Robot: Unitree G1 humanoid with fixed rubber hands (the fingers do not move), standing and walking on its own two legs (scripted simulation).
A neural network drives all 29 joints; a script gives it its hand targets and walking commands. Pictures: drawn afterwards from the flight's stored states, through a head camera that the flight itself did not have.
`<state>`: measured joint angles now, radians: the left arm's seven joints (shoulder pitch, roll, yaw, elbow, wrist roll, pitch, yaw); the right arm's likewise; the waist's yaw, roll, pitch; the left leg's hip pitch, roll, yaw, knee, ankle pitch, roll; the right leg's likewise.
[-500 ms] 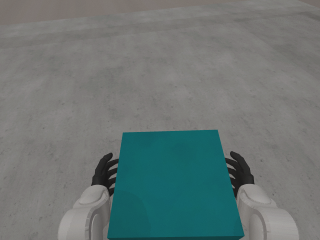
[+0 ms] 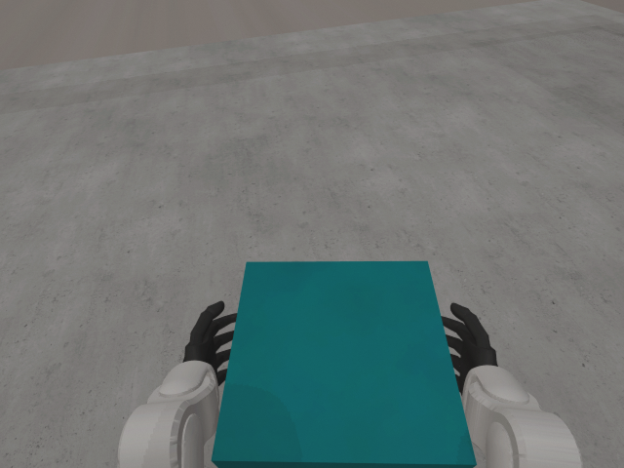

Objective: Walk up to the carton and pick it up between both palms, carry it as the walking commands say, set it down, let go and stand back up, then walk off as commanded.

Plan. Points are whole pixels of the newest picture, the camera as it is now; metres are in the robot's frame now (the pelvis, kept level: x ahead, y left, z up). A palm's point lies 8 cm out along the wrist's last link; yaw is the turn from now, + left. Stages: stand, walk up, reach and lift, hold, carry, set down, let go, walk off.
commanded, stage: carry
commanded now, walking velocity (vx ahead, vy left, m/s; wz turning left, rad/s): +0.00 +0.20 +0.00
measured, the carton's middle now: (336, 394) +0.24 +0.00 +0.01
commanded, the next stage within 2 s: none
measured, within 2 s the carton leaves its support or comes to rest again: neither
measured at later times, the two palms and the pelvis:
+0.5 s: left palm (26, 423) +0.18 +0.32 +0.09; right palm (313, 424) +0.18 +0.02 +0.09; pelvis -0.06 +0.17 +0.00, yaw +0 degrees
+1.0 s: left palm out of the picture +0.15 +0.44 +0.08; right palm (182, 456) +0.15 +0.14 +0.10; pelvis -0.09 +0.29 -0.01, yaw -1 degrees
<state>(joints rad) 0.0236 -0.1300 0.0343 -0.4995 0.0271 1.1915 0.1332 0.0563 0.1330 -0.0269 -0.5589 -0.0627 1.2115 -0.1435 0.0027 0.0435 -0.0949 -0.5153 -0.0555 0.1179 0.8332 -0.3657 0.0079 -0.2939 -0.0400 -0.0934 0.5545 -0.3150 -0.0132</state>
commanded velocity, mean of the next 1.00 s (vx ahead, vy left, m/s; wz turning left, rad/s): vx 0.00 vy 0.08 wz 0.00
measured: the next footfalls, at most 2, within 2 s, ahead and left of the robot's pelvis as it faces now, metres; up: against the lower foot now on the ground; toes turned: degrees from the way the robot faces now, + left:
left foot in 0.20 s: +0.04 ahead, +0.22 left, +0.00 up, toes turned +7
right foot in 0.52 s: -0.05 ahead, +0.08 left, +0.00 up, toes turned -6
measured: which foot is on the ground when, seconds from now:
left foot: up 0.00-0.18, down 0.20-0.84, up 0.86-0.96, down 0.98-1.00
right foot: down 0.00-0.22, up 0.24-0.50, down 0.52-0.98, up 1.00-1.00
